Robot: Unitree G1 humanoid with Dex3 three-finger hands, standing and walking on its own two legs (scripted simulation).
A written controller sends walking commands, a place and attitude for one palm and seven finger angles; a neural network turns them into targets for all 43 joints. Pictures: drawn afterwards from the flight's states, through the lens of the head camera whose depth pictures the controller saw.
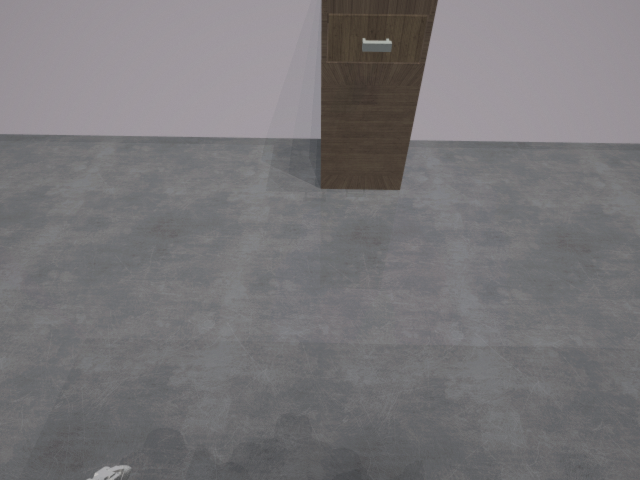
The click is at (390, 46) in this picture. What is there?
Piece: drawer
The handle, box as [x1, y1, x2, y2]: [362, 38, 391, 51]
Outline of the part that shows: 362,39 362,51 390,51 391,41 389,41 388,38 386,38 385,41 366,40 364,38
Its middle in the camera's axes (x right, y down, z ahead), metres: +0.20 -0.70 +1.39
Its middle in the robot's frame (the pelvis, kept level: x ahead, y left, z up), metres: +1.51 -0.13 -0.06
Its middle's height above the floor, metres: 0.71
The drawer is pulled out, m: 0.00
